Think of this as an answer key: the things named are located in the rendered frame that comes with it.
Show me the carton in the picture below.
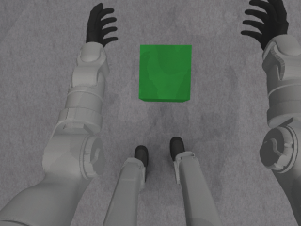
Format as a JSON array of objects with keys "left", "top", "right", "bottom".
[{"left": 138, "top": 44, "right": 192, "bottom": 103}]

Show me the left robot upper arm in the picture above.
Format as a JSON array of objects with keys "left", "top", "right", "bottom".
[{"left": 0, "top": 134, "right": 106, "bottom": 226}]

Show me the right robot hand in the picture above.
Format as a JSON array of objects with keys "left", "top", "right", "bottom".
[{"left": 241, "top": 0, "right": 289, "bottom": 51}]

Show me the left robot hand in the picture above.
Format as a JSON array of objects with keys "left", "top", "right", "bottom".
[{"left": 86, "top": 3, "right": 118, "bottom": 48}]

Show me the right robot upper arm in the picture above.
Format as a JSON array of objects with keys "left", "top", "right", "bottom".
[{"left": 259, "top": 125, "right": 301, "bottom": 226}]

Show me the right robot thigh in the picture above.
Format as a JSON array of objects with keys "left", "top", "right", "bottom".
[{"left": 173, "top": 155, "right": 224, "bottom": 226}]

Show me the robot left forearm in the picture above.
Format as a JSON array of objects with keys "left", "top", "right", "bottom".
[{"left": 42, "top": 41, "right": 110, "bottom": 170}]

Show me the robot right forearm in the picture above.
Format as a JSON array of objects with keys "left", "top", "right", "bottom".
[{"left": 261, "top": 34, "right": 301, "bottom": 129}]

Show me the robot right foot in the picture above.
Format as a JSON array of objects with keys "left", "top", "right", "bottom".
[{"left": 169, "top": 137, "right": 185, "bottom": 162}]

